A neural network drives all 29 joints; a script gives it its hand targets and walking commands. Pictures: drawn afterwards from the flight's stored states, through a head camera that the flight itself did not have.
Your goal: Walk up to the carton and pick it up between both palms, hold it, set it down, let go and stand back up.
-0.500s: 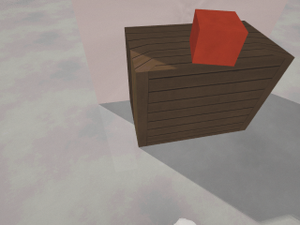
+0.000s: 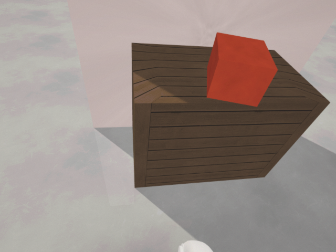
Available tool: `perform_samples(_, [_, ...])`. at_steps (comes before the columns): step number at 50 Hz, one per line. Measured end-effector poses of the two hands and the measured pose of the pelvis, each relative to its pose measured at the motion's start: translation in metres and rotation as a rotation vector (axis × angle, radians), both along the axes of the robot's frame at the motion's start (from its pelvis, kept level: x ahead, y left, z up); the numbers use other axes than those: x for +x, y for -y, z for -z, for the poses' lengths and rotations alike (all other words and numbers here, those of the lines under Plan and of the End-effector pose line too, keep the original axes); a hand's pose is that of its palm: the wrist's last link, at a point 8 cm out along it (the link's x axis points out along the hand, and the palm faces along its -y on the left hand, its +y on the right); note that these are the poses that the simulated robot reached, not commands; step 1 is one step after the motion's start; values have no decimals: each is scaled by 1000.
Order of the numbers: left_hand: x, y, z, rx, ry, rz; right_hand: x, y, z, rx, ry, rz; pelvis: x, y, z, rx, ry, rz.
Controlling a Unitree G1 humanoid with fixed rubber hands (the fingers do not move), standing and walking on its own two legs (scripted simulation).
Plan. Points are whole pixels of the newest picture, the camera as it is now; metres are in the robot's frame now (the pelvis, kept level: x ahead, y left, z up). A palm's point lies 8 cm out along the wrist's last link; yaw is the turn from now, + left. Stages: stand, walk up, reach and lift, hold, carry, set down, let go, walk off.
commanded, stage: walk up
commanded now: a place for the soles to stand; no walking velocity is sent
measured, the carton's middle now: (236, 68) +0.84 -0.30 +0.04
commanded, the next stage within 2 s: none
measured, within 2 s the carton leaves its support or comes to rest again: neither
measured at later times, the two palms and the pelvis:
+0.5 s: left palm (115, 241) +0.18 +0.12 -0.11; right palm (301, 217) +0.25 -0.40 -0.09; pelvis +0.15 -0.15 +0.00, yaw +3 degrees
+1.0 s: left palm (180, 176) +0.37 -0.05 -0.10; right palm out of the picture +0.34 -0.60 -0.12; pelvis +0.29 -0.31 -0.01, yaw +3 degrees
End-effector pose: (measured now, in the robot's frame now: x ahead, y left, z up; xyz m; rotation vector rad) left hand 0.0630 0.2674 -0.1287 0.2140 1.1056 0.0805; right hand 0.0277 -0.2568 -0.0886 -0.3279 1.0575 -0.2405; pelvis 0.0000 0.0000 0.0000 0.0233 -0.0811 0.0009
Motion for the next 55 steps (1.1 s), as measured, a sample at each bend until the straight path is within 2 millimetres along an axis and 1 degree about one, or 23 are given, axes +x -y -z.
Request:
perform_samples(3, [44, 23, -15, -14, 62, 41, -2, 19, -3, 14, -47, 22, 19, 17, -7, 3, -8, 0])
perform_samples(6, [86, 51, -25, -18, 108, 78, 3, 45, -1, 24, -88, 38, 37, 39, -8, 8, -14, 1])
perform_samples(9, [124, 82, -29, -10, 153, 101, 18, 79, 9, 32, -120, 49, 59, 66, -1, 13, -19, -5])
perform_samples(11, [142, 99, -26, 9, 186, 95, 35, 104, 23, 34, -138, 34, 75, 86, 10, 4, -15, -12])
perform_samples(12, [147, 107, -24, 17, 194, 84, 45, 115, 30, 33, -147, 20, 80, 94, 15, -13, -6, -14])
perform_samples(14, [147, 118, -20, 29, 178, 52, 71, 132, 37, 32, -142, 11, 89, 107, 18, -9, -2, -12])
perform_samples(17, [135, 127, -20, 54, 110, -2, 121, 145, 32, 33, -74, -30, 103, 120, 13, -4, 4, -15])
perform_samples(21, [121, 137, -24, 65, 36, -58, 182, 146, 16, 62, 34, -92, 125, 134, 2, -13, 2, -30])
perform_samples(23, [117, 142, -23, 60, 12, -76, 207, 143, 8, 74, 73, -114, 136, 141, -1, -16, -2, -37])
perform_samples(25, [118, 145, -17, 51, -6, -90, 226, 142, 2, 79, 114, -130, 148, 147, 0, -18, -4, -46])
perform_samples(27, [124, 149, -8, 43, -22, -93, 238, 146, 2, 62, 144, -137, 161, 152, 7, -19, -3, -48])
perform_samples(28, [130, 153, -4, 40, -32, -91, 241, 150, 3, 50, 143, -130, 167, 156, 8, -12, -1, -42])
perform_samples(31, [156, 170, -2, 29, -44, -62, 236, 170, 3, 15, 99, -81, 184, 171, 6, 1, 0, -28])
perform_samples(34, [192, 191, -10, 11, -4, -23, 226, 194, -1, 3, 39, -30, 199, 189, -1, 6, -5, -25])
perform_samples(37, [231, 214, -19, -4, 48, 9, 219, 222, -3, -6, -16, -8, 216, 210, -5, 7, -16, -28])
perform_samples(39, [256, 231, -24, -3, 81, 31, 219, 245, -1, -9, -46, 7, 228, 227, -5, 9, -22, -28])
perform_samples(41, [281, 249, -27, 7, 109, 48, 223, 269, 4, -8, -72, 17, 241, 246, -2, 12, -26, -26])
perform_samples(43, [303, 268, -27, 26, 140, 54, 232, 294, 14, -3, -97, 18, 256, 268, 6, 7, -25, -25])
perform_samples(45, [315, 286, -25, 41, 162, 41, 245, 317, 26, 4, -123, 12, 268, 286, 13, -22, -11, -32])
perform_samples(46, [317, 294, -25, 45, 164, 27, 254, 325, 29, 9, -135, 11, 273, 293, 14, -19, -11, -37])
perform_samples(48, [314, 306, -26, 54, 147, -13, 278, 335, 30, 16, -134, -14, 284, 304, 11, -8, -10, -48])
perform_samples(51, [300, 319, -30, 78, 87, -62, 324, 338, 26, 46, -76, -72, 299, 316, 4, -8, -5, -59])
perform_samples(55, [283, 330, -37, 104, 23, -116, 386, 329, 17, 107, 6, -136, 320, 328, -6, -11, -10, -73])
